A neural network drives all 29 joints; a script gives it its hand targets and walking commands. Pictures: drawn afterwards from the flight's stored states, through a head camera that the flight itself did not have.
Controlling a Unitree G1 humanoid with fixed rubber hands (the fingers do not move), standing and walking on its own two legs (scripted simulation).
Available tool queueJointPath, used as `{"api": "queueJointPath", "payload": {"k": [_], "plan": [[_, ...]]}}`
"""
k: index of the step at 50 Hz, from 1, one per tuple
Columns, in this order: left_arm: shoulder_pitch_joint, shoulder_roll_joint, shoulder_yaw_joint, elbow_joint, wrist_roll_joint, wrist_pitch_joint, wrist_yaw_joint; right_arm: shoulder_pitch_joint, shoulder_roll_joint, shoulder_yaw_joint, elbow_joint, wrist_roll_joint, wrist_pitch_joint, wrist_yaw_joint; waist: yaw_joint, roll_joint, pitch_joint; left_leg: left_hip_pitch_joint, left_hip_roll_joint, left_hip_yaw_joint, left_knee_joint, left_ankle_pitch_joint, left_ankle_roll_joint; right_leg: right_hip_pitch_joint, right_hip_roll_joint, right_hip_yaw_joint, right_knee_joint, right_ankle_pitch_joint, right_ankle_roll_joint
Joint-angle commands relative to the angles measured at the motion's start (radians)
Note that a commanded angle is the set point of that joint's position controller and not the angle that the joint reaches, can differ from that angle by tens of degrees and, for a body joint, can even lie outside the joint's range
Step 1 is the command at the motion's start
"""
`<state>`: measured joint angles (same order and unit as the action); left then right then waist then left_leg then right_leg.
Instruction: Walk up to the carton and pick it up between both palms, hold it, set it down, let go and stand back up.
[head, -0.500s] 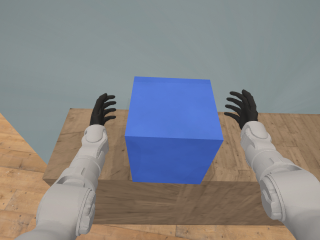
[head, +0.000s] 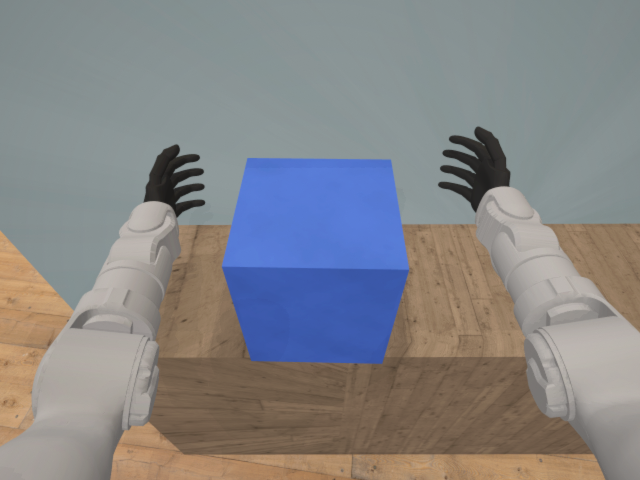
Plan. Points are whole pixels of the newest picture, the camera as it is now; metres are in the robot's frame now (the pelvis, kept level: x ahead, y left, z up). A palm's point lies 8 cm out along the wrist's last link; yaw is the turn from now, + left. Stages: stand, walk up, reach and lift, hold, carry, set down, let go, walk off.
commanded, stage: set down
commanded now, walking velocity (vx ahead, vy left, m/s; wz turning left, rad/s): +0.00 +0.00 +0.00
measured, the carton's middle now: (317, 265) +0.44 +0.01 +0.00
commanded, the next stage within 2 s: none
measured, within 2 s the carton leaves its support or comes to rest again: neither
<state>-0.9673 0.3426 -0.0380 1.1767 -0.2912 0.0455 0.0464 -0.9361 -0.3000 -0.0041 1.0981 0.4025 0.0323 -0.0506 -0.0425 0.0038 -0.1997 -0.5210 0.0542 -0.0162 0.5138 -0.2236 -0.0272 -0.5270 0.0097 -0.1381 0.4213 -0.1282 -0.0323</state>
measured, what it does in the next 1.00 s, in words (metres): stands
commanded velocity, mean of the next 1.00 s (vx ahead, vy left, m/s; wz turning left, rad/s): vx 0.00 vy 0.00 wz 0.00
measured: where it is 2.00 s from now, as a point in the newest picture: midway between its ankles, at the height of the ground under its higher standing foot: outside the picture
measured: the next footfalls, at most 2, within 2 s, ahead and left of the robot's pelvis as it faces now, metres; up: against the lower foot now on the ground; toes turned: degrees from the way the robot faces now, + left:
none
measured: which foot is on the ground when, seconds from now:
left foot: down 0.00-1.00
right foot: down 0.00-1.00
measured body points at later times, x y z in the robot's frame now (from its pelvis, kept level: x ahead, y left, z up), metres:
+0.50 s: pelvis +0.00 -0.01 +0.01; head +0.01 +0.00 +0.46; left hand +0.43 +0.22 +0.13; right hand +0.43 -0.22 +0.15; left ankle +0.01 +0.14 -0.73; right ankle +0.04 -0.09 -0.73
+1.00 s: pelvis -0.01 -0.01 +0.01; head -0.01 -0.01 +0.46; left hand +0.37 +0.22 +0.07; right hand +0.36 -0.21 +0.08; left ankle +0.01 +0.14 -0.73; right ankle +0.04 -0.09 -0.73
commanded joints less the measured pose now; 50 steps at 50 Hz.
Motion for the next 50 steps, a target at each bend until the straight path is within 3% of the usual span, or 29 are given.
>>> {"api": "queueJointPath", "payload": {"k": [1, 3, 4, 5, 9, 10, 11, 14, 16, 17, 18, 22, 23, 24, 25, 28, 30, 31, 33, 35, 36, 37, 42, 43, 44, 45, 46, 47, 50], "plan": [[-0.563, 0.194, 0.045, -0.264, -0.029, 0.006, -0.004, -0.570, -0.167, 0.085, -0.219, 0.003, 0.017, -0.018, 0.060, -0.006, -0.502, 0.098, -0.096, 0.056, -0.089, 0.250, -0.001, 0.503, 0.000, 0.123, 0.014, 0.290, 0.082], [-0.454, 0.177, 0.076, -0.307, 0.004, 0.025, -0.012, -0.488, -0.164, 0.081, -0.262, -0.003, 0.024, -0.027, 0.067, -0.025, -0.495, 0.139, -0.094, 0.052, -0.104, 0.265, 0.002, 0.549, -0.001, 0.128, -0.003, 0.314, 0.078], [-0.750, 0.244, 0.023, -0.164, -0.066, 0.040, -0.014, -0.767, -0.179, 0.054, -0.211, -0.021, 0.065, -0.027, 0.032, -0.060, -0.469, -0.008, -0.102, 0.068, -0.116, 0.089, 0.030, 0.497, -0.016, 0.141, 0.010, 0.174, 0.095], [-0.490, 0.223, 0.066, -0.273, -0.032, 0.017, -0.014, -0.467, -0.110, 0.079, -0.242, -0.029, 0.063, -0.034, 0.049, -0.068, -0.480, 0.042, -0.104, 0.058, -0.134, 0.146, 0.034, 0.581, -0.017, 0.137, -0.006, 0.218, 0.092], [-0.688, 0.250, 0.055, -0.276, -0.036, 0.063, -0.016, -0.667, -0.148, 0.053, -0.254, -0.020, 0.097, -0.041, 0.031, -0.024, -0.548, 0.066, -0.102, 0.057, -0.125, 0.185, 0.016, 0.551, 0.007, 0.123, -0.003, 0.262, 0.092], [-0.318, 0.130, 0.053, -0.243, 0.012, 0.077, -0.025, -0.339, -0.099, 0.084, -0.213, -0.030, 0.089, -0.047, 0.014, -0.060, -0.418, 0.126, -0.095, 0.035, -0.133, 0.266, 0.011, 0.614, 0.002, 0.126, -0.017, 0.354, 0.094], [-0.498, 0.203, 0.076, -0.331, 0.005, 0.067, -0.030, -0.497, -0.117, 0.075, -0.295, -0.006, 0.082, -0.060, 0.041, -0.020, -0.568, 0.134, -0.099, 0.057, -0.112, 0.289, -0.001, 0.622, 0.000, 0.133, 0.010, 0.412, 0.096], [-0.279, 0.151, 0.149, -0.406, 0.069, 0.090, -0.052, -0.304, -0.090, 0.101, -0.360, -0.004, 0.051, -0.070, 0.046, -0.053, -0.523, 0.186, -0.115, 0.060, -0.129, 0.409, -0.004, 0.751, 0.002, 0.129, 0.010, 0.623, 0.107], [-0.312, 0.171, 0.160, -0.419, 0.065, 0.104, -0.058, -0.343, -0.083, 0.085, -0.307, -0.010, 0.065, -0.074, 0.057, -0.038, -0.467, 0.160, -0.118, 0.067, -0.130, 0.374, 0.004, 0.710, 0.000, 0.126, 0.008, 0.530, 0.107], [-0.099, 0.077, 0.130, -0.426, 0.099, 0.115, -0.071, -0.096, -0.070, 0.095, -0.238, -0.021, 0.063, -0.074, 0.000, -0.037, -0.381, 0.246, -0.103, 0.039, -0.139, 0.422, -0.003, 0.736, 0.003, 0.106, -0.009, 0.571, 0.094], [-0.238, 0.176, 0.172, -0.502, 0.086, 0.119, -0.077, -0.261, -0.072, 0.106, -0.364, -0.003, 0.052, -0.083, 0.055, -0.055, -0.450, 0.217, -0.119, 0.071, -0.129, 0.398, 0.007, 0.730, -0.004, 0.133, -0.002, 0.571, 0.103], [-0.337, 0.198, 0.175, -0.484, 0.063, 0.135, -0.068, -0.327, -0.092, 0.049, -0.366, -0.036, 0.092, -0.079, 0.030, -0.032, -0.361, 0.179, -0.111, 0.068, -0.168, 0.237, 0.016, 0.624, 0.002, 0.126, -0.045, 0.254, 0.100], [-0.086, 0.129, 0.191, -0.487, 0.078, 0.121, -0.072, -0.102, -0.039, 0.099, -0.394, -0.024, 0.077, -0.071, 0.061, -0.074, -0.323, 0.218, -0.108, 0.051, -0.172, 0.276, 0.036, 0.664, -0.002, 0.133, -0.046, 0.313, 0.089], [-0.005, 0.110, 0.182, -0.532, 0.086, 0.109, -0.083, -0.052, -0.019, 0.090, -0.432, -0.024, 0.053, -0.080, 0.035, -0.091, -0.347, 0.250, -0.115, 0.056, -0.166, 0.296, 0.024, 0.695, -0.008, 0.138, -0.051, 0.379, 0.089], [-0.073, 0.166, 0.227, -0.595, 0.099, 0.081, -0.084, -0.049, -0.014, 0.102, -0.489, -0.011, 0.036, -0.081, 0.073, -0.048, -0.418, 0.251, -0.120, 0.066, -0.151, 0.343, 0.021, 0.715, -0.003, 0.139, -0.035, 0.415, 0.093], [-0.156, 0.189, 0.197, -0.542, 0.039, 0.069, -0.084, -0.164, -0.029, 0.064, -0.499, -0.041, 0.062, -0.085, 0.076, -0.065, -0.332, 0.147, -0.113, 0.069, -0.177, 0.156, 0.048, 0.642, -0.023, 0.164, -0.049, 0.168, 0.090], [0.003, 0.137, 0.161, -0.522, 0.036, 0.042, -0.081, 0.015, 0.025, 0.075, -0.532, -0.034, 0.036, -0.080, 0.047, -0.101, -0.321, 0.191, -0.104, 0.048, -0.173, 0.191, 0.054, 0.634, -0.006, 0.151, -0.062, 0.145, 0.076], [-0.264, 0.199, 0.153, -0.553, -0.005, 0.024, -0.083, -0.194, 0.017, 0.053, -0.565, -0.048, 0.040, -0.087, 0.046, -0.051, -0.381, 0.139, -0.116, 0.067, -0.165, 0.141, 0.046, 0.596, -0.017, 0.145, -0.059, 0.103, 0.081], [-0.054, 0.152, 0.147, -0.481, 0.019, 0.006, -0.086, 0.004, 0.046, 0.062, -0.485, -0.074, 0.047, -0.075, 0.055, -0.066, -0.293, 0.161, -0.102, 0.065, -0.186, 0.081, 0.050, 0.588, -0.023, 0.150, -0.073, -0.006, 0.067], [-0.213, 0.196, 0.121, -0.474, -0.021, 0.001, -0.080, -0.180, 0.035, 0.038, -0.542, -0.074, 0.049, -0.074, 0.060, -0.044, -0.343, 0.087, -0.103, 0.072, -0.175, 0.028, 0.061, 0.554, -0.032, 0.172, -0.063, -0.059, 0.059], [0.034, 0.123, 0.135, -0.390, 0.015, -0.027, -0.085, 0.077, 0.063, 0.084, -0.480, -0.068, 0.030, -0.074, 0.048, -0.101, -0.269, 0.121, -0.097, 0.055, -0.186, 0.076, 0.060, 0.621, -0.026, 0.168, -0.069, 0.015, 0.066], [-0.131, 0.168, 0.121, -0.413, 0.005, -0.019, -0.090, -0.121, 0.012, 0.025, -0.526, -0.096, 0.025, -0.084, 0.050, -0.072, -0.292, 0.092, -0.104, 0.068, -0.185, 0.045, 0.056, 0.586, -0.029, 0.155, -0.056, -0.010, 0.067], [0.190, 0.090, 0.137, -0.442, 0.074, -0.053, -0.106, 0.190, 0.055, 0.072, -0.463, -0.088, -0.047, -0.082, 0.043, -0.021, -0.248, 0.191, -0.093, 0.048, -0.172, 0.219, 0.031, 0.638, -0.006, 0.144, -0.060, 0.110, 0.050], [0.033, 0.135, 0.151, -0.491, 0.055, -0.058, -0.107, 0.026, 0.024, 0.036, -0.581, -0.091, -0.062, -0.091, 0.070, -0.024, -0.310, 0.166, -0.095, 0.064, -0.157, 0.198, 0.031, 0.627, -0.012, 0.149, -0.049, 0.084, 0.051], [0.286, 0.073, 0.118, -0.505, 0.075, -0.082, -0.109, 0.325, 0.068, 0.050, -0.473, -0.098, -0.087, -0.087, 0.033, -0.016, -0.252, 0.224, -0.089, 0.046, -0.170, 0.231, 0.025, 0.652, 0.000, 0.137, -0.064, 0.115, 0.043], [0.101, 0.168, 0.171, -0.572, 0.064, -0.091, -0.114, 0.132, 0.043, 0.067, -0.599, -0.085, -0.093, -0.094, 0.080, -0.048, -0.306, 0.220, -0.097, 0.072, -0.164, 0.233, 0.032, 0.670, -0.008, 0.150, -0.053, 0.144, 0.060], [0.020, 0.173, 0.136, -0.491, 0.050, -0.082, -0.111, 0.080, 0.043, 0.050, -0.531, -0.094, -0.075, -0.085, 0.062, -0.031, -0.270, 0.148, -0.100, 0.074, -0.176, 0.142, 0.051, 0.621, -0.025, 0.172, -0.063, 0.063, 0.055], [0.379, 0.054, 0.111, -0.508, 0.083, -0.114, -0.116, 0.431, 0.087, 0.102, -0.476, -0.083, -0.107, -0.076, 0.046, -0.016, -0.188, 0.232, -0.094, 0.048, -0.179, 0.251, 0.033, 0.651, -0.003, 0.144, -0.072, 0.120, 0.045], [0.219, 0.113, 0.144, -0.592, 0.069, -0.149, -0.122, 0.236, 0.073, 0.071, -0.629, -0.101, -0.144, -0.088, 0.075, -0.020, -0.188, 0.245, -0.093, 0.059, -0.173, 0.214, 0.029, 0.631, -0.010, 0.155, -0.069, 0.086, 0.053]]}}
